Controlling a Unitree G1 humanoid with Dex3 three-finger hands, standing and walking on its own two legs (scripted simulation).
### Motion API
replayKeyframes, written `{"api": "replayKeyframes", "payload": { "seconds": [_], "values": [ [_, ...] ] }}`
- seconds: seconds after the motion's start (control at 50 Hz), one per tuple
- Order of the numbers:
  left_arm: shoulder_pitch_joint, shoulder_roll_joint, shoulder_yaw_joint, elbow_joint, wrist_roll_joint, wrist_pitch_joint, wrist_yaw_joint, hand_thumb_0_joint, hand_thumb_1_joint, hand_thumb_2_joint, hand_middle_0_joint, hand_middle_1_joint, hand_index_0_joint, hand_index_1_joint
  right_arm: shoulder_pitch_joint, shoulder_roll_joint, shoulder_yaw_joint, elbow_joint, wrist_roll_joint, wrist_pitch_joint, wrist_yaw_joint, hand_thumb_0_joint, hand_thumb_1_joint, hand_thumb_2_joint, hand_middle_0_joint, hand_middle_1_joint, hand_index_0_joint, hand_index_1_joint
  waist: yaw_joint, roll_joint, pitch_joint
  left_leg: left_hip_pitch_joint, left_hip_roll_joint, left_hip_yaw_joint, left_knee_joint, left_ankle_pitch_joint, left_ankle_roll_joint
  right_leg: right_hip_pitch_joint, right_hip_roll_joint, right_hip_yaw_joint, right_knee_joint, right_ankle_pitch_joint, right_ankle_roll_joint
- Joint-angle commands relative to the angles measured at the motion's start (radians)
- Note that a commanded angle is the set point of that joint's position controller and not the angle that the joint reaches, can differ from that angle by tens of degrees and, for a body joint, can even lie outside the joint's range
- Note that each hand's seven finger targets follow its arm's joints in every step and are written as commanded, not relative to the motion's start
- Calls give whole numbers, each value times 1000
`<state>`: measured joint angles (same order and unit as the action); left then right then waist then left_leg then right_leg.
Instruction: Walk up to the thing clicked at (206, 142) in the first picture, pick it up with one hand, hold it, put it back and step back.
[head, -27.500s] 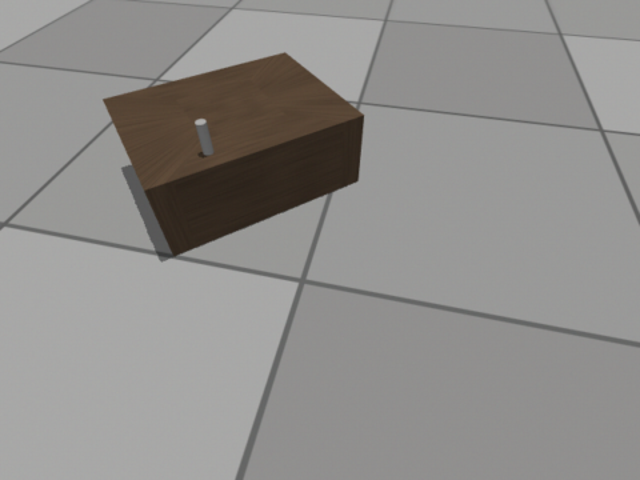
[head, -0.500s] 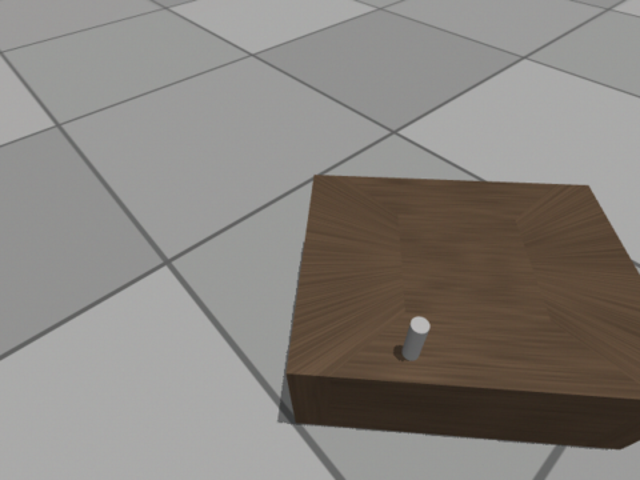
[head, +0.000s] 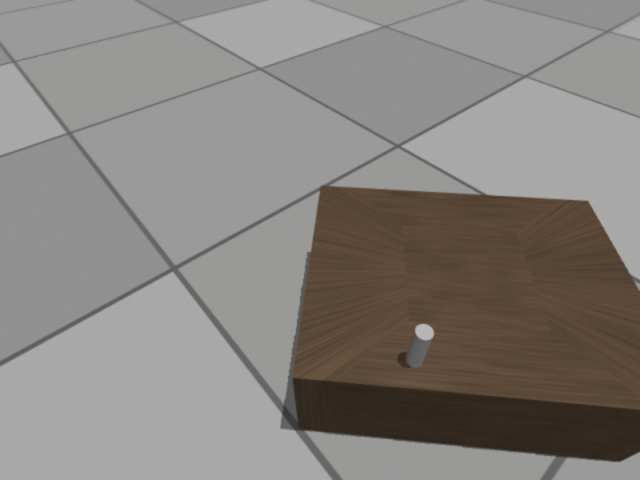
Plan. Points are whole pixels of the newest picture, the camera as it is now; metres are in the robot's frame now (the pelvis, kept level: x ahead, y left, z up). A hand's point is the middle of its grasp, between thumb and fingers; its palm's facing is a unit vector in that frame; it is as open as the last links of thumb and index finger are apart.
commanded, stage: stand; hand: right
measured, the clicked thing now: (419, 346) +0.49 -0.21 -0.35
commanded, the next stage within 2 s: step back in 1.76 s
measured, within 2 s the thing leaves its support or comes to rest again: neither
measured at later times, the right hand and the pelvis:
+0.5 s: hand out of the picture +0.06 -0.25 -0.16, palm faces -0.01 +0.94 -0.34, open 7.4 cm; pelvis +0.01 +0.01 +0.00, yaw +0 degrees
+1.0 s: hand out of the picture +0.08 -0.25 -0.15, palm faces -0.01 +0.94 -0.34, open 7.4 cm; pelvis +0.02 +0.01 +0.00, yaw +0 degrees
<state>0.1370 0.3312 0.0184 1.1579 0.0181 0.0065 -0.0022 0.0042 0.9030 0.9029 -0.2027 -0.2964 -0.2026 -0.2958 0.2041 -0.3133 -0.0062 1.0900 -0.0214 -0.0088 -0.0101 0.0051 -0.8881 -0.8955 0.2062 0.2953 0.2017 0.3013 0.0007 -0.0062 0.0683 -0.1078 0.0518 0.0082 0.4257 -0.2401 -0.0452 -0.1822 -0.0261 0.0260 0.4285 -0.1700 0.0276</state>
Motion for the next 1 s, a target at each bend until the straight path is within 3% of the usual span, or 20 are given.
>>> {"api": "replayKeyframes", "payload": {
  "seconds": [0.0,0.14,0.48,0.56,0.66,0.76,0.96,0.98],
  "values": [
    [-55,195,27,-57,2,-26,9,0,900,900,-200,-300,-200,-301,-18,-209,-41,-44,0,-18,-16,0,-900,-900,200,300,200,300,-5,-3,-10,-65,65,-51,-111,-14,55,3,-73,84,-108,-53,-42],
    [-50,204,23,-48,2,-26,9,0,900,900,-200,-300,-200,-301,-44,-214,-39,-38,2,-14,-10,0,-900,-900,200,300,200,300,-3,-6,-9,-62,63,-51,-123,-30,56,-5,-74,86,-115,-76,-40],
    [-52,206,16,-46,-6,-31,10,0,900,900,-200,-300,-200,-301,-69,-233,-35,-23,6,-14,-9,0,-900,-900,200,300,200,300,-3,29,-65,-30,79,-43,-123,97,57,64,-89,72,-85,135,-40],
    [-53,212,17,-42,-4,-30,10,0,900,900,-200,-300,-200,-301,-72,-231,-34,-22,8,-14,-8,0,-900,-900,200,300,200,300,-4,6,-54,-31,79,-46,-130,89,55,56,-87,67,-92,107,-37],
    [-57,214,17,-45,-6,-31,10,0,900,900,-200,-300,-200,-301,-77,-240,-36,-19,9,-16,-8,0,-900,-900,200,300,200,300,-6,5,-71,-7,81,-45,-127,137,53,63,-92,68,-92,156,-38],
    [-65,218,18,-47,-6,-30,11,0,900,900,-200,-300,-200,-301,-84,-244,-37,-17,8,-12,-5,0,-900,-900,200,300,200,300,-5,4,-51,-22,80,-48,-136,86,53,54,-89,70,-112,81,-34],
    [-64,223,20,-54,-7,-34,11,0,900,900,-200,-300,-200,-301,-87,-244,-39,-17,10,-12,-4,0,-900,-900,200,300,200,300,-11,2,-82,9,84,-42,-129,145,54,70,-98,67,-102,180,-39],
    [-66,219,18,-53,-7,-33,11,0,900,900,-200,-300,-200,-301,-89,-240,-37,-15,11,-12,-3,0,-900,-900,200,300,200,300,-8,1,-72,-4,79,-44,-132,135,51,69,-92,64,-105,155,-35]
  ]
}}
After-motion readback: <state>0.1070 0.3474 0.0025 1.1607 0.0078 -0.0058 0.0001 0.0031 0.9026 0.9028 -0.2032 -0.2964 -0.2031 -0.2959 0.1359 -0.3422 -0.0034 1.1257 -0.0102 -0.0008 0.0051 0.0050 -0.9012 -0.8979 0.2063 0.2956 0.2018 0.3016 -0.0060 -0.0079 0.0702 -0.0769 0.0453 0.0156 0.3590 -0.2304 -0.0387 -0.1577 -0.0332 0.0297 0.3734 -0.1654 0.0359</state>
